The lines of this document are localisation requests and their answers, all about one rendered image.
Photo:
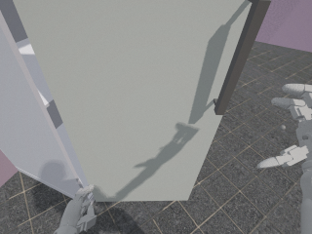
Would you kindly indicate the fridge door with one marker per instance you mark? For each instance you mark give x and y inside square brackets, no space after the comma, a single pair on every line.
[134,82]

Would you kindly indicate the handle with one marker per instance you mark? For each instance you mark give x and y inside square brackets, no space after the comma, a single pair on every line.
[250,30]

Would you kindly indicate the right robot hand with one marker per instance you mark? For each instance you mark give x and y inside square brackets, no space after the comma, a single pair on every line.
[301,110]

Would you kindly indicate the robot right forearm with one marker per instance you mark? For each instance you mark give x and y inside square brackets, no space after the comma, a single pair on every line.
[306,204]

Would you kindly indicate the left robot hand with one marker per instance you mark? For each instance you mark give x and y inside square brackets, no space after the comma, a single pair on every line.
[73,213]

